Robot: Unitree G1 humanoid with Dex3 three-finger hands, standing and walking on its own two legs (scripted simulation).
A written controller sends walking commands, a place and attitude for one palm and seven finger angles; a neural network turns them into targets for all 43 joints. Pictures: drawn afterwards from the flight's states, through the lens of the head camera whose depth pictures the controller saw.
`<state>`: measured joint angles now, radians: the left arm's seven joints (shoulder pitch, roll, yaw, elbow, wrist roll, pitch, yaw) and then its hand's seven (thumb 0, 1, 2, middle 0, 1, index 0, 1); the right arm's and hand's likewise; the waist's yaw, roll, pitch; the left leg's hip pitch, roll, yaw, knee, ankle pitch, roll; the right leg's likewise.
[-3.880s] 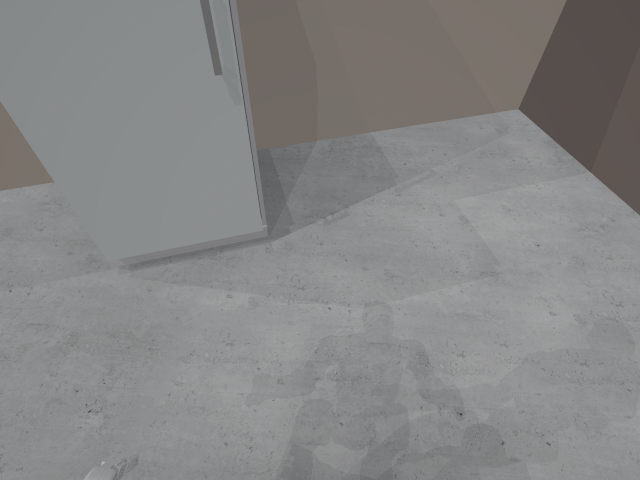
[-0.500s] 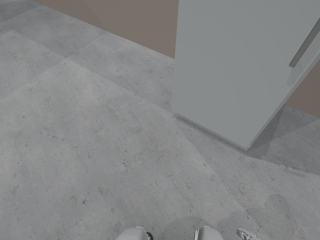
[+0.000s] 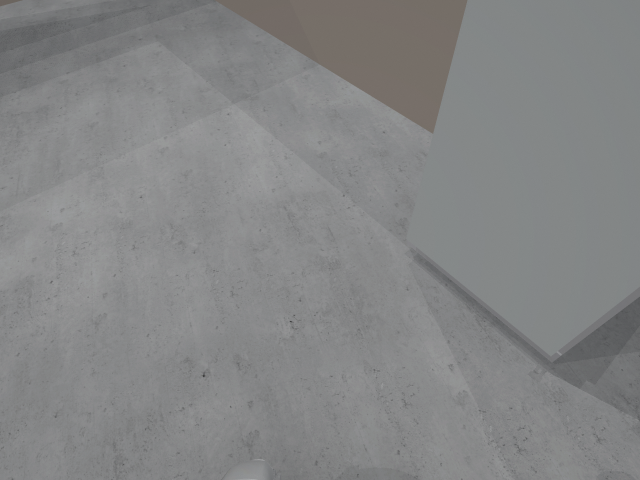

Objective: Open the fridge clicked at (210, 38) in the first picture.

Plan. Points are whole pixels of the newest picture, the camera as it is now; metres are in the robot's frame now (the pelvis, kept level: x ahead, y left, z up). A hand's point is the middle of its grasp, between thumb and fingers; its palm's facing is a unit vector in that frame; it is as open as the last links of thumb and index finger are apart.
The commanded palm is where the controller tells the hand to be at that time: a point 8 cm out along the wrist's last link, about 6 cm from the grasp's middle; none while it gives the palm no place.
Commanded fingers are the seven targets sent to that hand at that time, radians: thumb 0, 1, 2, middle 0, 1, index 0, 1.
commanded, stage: walk to a spot facing it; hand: right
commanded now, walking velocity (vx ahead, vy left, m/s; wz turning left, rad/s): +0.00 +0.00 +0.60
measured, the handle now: out of the picture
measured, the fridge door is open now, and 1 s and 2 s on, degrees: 0 0 0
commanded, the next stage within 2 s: turn to face it in 0.72 s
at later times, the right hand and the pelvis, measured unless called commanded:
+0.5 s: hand out of the picture +0.16 -0.17 -0.18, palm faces -0.21 +0.96 -0.20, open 7.4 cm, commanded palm none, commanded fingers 0.00 -0.90 -0.90 0.20 0.30 0.20 0.30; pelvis +0.04 +0.01 -0.01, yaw +17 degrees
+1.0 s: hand (339, 344) +0.35 -0.01 -0.17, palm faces -0.55 +0.80 -0.22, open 7.4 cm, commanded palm none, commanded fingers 0.00 -0.90 -0.90 0.20 0.30 0.20 0.30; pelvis +0.13 +0.07 -0.02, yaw +31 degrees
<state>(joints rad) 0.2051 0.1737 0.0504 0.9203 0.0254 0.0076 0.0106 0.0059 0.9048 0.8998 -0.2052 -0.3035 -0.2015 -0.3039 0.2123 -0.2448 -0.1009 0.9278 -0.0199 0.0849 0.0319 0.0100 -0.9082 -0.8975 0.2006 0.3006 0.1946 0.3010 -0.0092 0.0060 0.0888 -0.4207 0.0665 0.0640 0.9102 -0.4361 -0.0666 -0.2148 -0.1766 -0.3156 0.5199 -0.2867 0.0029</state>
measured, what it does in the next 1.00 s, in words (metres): walks ahead, turning left: left foot, then right foot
